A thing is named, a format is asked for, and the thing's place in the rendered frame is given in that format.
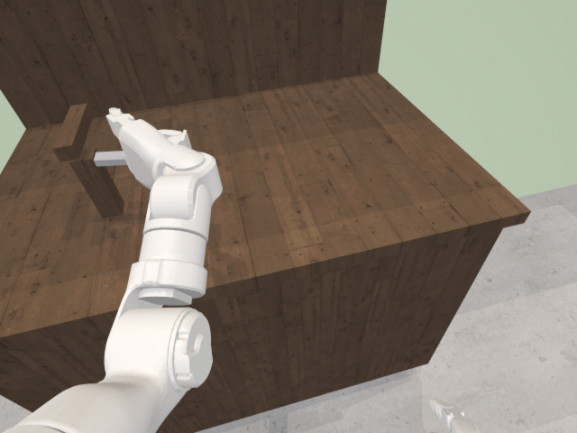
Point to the robot left forearm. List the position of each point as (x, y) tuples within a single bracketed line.
[(171, 269)]

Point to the right robot hand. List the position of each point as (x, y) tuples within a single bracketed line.
[(452, 416)]

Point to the tap lever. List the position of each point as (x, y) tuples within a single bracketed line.
[(109, 158)]

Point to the counter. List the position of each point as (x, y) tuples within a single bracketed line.
[(350, 226)]

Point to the left robot hand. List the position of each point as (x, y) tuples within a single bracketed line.
[(142, 143)]

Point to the left robot upper arm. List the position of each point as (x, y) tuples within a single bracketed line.
[(153, 357)]

